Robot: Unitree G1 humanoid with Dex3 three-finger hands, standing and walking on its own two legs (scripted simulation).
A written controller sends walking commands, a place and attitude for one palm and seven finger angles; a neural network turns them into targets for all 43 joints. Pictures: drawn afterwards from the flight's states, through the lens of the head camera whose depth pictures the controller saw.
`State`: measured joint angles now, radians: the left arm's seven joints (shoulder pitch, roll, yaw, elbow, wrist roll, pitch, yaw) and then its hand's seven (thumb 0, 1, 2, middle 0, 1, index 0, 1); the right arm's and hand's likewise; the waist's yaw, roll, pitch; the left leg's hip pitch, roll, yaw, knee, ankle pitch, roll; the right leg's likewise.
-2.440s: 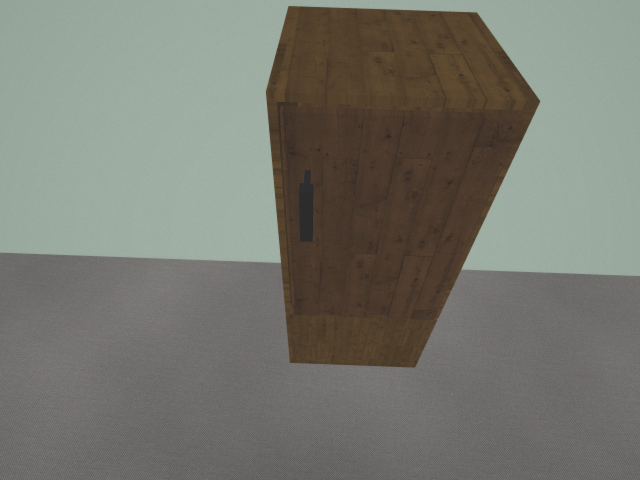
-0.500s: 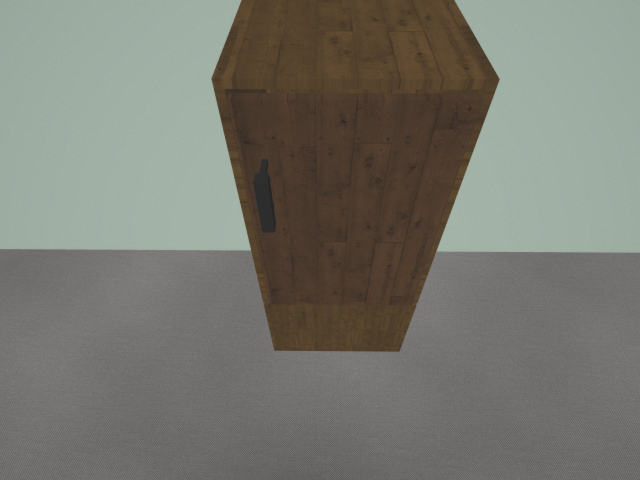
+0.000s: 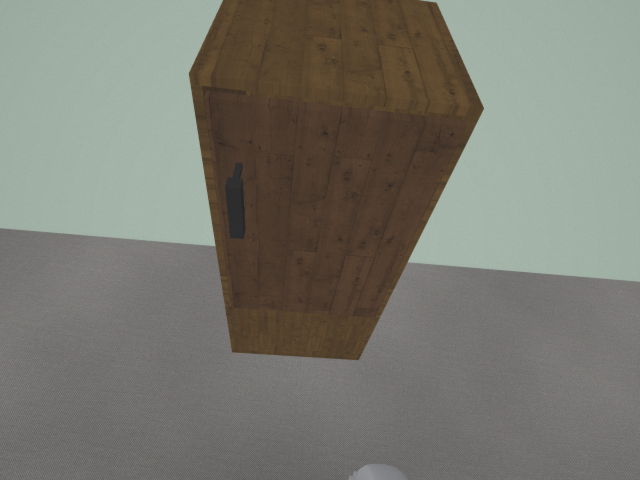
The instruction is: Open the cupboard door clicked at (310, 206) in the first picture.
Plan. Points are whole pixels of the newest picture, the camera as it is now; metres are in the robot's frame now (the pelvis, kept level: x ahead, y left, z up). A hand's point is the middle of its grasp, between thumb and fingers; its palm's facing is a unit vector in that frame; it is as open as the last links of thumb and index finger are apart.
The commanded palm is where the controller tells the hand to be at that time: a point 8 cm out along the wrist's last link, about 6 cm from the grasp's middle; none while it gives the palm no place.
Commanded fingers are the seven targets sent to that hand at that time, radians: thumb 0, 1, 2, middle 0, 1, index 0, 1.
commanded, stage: come to a stop and stand still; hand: left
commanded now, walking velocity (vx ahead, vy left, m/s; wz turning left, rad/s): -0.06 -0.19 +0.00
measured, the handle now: (238, 201) +0.53 +0.17 -0.01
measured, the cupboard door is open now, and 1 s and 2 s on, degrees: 0 0 0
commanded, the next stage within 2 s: look again from close up in 1.50 s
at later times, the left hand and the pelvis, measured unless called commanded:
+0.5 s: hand out of the picture +0.04 +0.11 -0.17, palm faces +0.06 -0.96 -0.26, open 7.3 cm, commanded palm none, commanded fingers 0.00 0.90 0.90 -0.20 -0.30 -0.20 -0.30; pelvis -0.02 -0.08 -0.01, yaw +1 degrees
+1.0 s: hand out of the picture -0.02 +0.17 -0.18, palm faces +0.04 -0.98 -0.18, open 7.3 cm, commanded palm none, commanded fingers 0.00 0.90 0.90 -0.20 -0.30 -0.20 -0.30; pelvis -0.03 +0.00 +0.00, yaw +0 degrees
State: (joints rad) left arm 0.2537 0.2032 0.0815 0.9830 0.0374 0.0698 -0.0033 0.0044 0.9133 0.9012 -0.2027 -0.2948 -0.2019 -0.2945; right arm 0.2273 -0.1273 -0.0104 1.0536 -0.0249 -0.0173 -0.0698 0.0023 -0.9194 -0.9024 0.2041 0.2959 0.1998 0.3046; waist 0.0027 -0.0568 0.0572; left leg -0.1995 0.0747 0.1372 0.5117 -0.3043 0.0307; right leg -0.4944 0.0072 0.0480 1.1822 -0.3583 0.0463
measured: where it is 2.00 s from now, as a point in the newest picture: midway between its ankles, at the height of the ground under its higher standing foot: outside the picture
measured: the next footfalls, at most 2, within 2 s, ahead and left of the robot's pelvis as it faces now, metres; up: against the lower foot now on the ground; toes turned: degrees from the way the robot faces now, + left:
right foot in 0.24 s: +0.06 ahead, -0.24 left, +0.00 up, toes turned -5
left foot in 0.62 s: +0.01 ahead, +0.05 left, +0.00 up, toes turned +4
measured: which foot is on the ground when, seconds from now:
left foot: down 0.00-0.24, up 0.26-0.60, down 0.62-1.00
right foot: up 0.00-0.22, down 0.24-0.64, up 0.66-1.00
